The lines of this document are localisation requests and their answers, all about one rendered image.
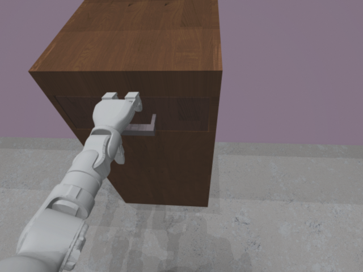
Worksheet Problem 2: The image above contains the left robot forearm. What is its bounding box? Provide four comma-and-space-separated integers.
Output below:
16, 125, 121, 255

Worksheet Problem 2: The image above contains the drawer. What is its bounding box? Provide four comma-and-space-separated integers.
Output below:
56, 96, 210, 131

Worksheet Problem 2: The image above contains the cabinet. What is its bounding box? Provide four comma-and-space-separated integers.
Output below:
28, 0, 222, 207

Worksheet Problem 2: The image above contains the left robot hand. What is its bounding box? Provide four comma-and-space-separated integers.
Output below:
92, 92, 142, 164

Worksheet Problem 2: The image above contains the handle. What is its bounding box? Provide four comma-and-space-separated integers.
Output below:
120, 114, 157, 136

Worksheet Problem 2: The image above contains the left robot upper arm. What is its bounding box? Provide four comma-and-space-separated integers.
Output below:
0, 208, 89, 272

